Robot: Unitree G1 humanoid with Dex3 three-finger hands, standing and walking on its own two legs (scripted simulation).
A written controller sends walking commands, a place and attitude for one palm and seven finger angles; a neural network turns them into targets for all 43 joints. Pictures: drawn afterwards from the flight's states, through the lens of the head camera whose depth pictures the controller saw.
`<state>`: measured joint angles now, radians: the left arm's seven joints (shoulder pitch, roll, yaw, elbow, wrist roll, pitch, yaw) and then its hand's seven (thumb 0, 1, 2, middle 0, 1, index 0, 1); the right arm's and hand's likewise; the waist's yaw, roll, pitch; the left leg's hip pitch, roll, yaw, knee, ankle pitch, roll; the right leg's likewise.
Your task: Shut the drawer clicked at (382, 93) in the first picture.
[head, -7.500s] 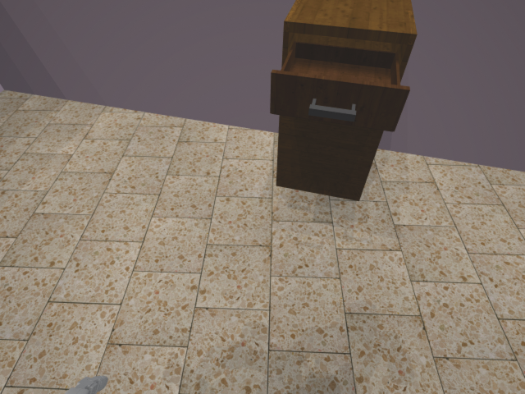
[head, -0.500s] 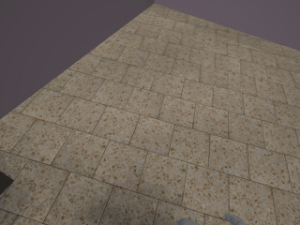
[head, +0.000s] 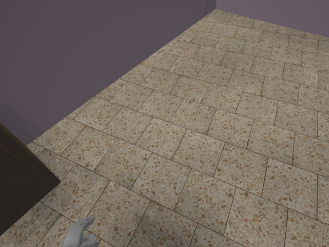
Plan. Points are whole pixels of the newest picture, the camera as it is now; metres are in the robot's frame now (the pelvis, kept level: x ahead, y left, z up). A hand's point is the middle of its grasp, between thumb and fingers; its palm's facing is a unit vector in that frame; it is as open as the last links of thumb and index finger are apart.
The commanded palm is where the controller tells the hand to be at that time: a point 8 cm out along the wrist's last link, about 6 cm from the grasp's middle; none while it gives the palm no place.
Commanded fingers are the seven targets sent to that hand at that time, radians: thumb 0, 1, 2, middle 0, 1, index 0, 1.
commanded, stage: turn to face it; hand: left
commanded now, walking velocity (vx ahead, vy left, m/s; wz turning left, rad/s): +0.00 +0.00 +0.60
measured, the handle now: out of the picture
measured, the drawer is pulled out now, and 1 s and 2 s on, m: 0.30 0.30 0.30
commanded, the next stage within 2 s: take the last steps up to it in 1.30 s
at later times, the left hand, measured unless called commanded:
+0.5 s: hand out of the picture -0.09 +0.25 -0.19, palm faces +0.38 -0.89 -0.24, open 7.4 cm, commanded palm none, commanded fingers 0.00 0.90 0.90 -0.20 -0.30 -0.20 -0.30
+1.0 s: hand out of the picture -0.02 +0.30 -0.13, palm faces +0.56 -0.79 -0.25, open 7.4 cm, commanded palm none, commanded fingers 0.00 0.90 0.90 -0.20 -0.30 -0.20 -0.30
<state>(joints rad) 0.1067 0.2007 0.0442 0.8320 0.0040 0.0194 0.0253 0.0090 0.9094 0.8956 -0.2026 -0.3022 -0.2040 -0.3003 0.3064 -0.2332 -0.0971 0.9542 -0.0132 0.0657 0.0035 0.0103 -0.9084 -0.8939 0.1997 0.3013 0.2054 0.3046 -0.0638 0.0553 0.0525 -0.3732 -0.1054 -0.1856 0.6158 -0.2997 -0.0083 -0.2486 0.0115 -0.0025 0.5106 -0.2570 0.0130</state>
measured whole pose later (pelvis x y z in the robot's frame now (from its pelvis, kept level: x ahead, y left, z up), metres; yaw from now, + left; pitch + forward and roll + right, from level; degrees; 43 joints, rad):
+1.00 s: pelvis -0.03 +0.05 +0.01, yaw +36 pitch +0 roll -2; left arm 0.08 0.24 0.05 0.85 0.01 0.05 0.02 0.01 0.91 0.90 -0.20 -0.30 -0.20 -0.30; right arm 0.31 -0.20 -0.06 0.94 -0.03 0.05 0.00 0.01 -0.91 -0.89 0.20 0.30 0.21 0.30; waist -0.07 0.02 0.06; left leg -0.26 -0.11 -0.20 0.45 -0.17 0.06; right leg -0.42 -0.01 0.04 0.89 -0.42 0.10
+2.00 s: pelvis -0.04 +0.12 +0.01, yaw +50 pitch -2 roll -2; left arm 0.24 0.21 0.05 1.06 0.02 0.03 -0.01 0.01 0.91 0.90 -0.20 -0.30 -0.20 -0.30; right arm 0.47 -0.11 -0.01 1.11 -0.02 -0.06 -0.05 0.00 -0.93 -0.89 0.20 0.30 0.20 0.30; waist -0.01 -0.05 0.03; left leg 0.09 -0.04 0.06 0.28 -0.33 0.08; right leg -0.64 -0.05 -0.05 1.13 -0.18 0.03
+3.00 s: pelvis +0.19 +0.23 +0.00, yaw +47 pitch -2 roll +2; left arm 0.24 0.17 0.06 1.01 0.01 0.03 0.04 0.01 0.91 0.90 -0.20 -0.30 -0.20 -0.30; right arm 0.08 -0.16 -0.07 1.00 -0.02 0.04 -0.03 -0.02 -0.94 -0.89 0.20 0.30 0.21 0.30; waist 0.04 0.01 0.12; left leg -0.29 0.11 0.10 0.52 -0.19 -0.06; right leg -0.37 -0.05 -0.01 0.84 -0.41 0.02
